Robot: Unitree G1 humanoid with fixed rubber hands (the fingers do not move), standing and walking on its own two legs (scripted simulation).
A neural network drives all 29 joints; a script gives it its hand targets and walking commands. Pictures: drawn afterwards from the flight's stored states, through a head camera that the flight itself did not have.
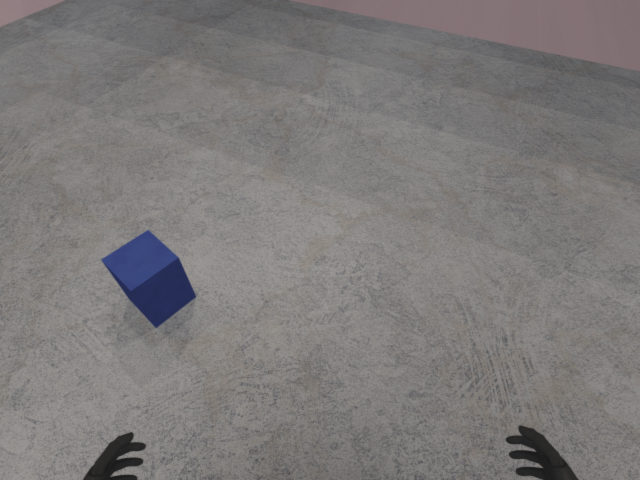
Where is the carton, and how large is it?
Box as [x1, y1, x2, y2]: [101, 230, 195, 327]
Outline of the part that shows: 147,230 101,259 131,301 156,327 191,300 195,295 178,257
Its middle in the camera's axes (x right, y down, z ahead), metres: -0.58 +0.13 +1.33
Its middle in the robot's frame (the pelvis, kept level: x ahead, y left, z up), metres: +0.81 +0.57 -0.64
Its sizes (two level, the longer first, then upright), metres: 0.176 0.172 0.243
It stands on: the floor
